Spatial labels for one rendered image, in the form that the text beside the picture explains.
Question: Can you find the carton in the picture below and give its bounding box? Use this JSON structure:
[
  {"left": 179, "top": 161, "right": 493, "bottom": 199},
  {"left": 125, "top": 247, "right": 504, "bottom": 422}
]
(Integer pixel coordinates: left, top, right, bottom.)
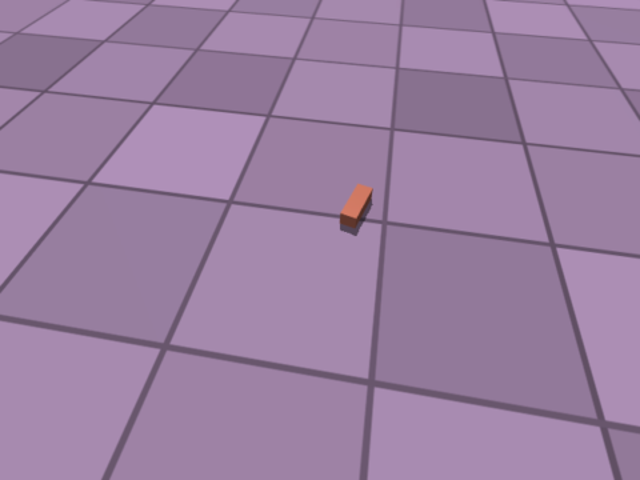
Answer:
[{"left": 340, "top": 184, "right": 373, "bottom": 228}]

